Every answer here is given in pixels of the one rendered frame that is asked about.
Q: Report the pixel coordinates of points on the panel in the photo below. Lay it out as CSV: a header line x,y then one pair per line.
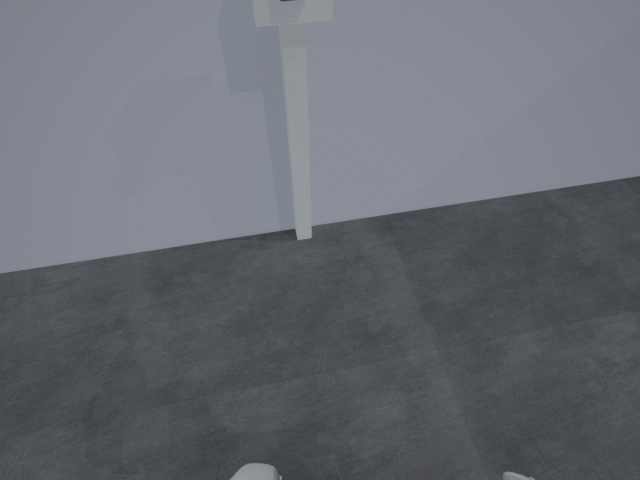
x,y
291,17

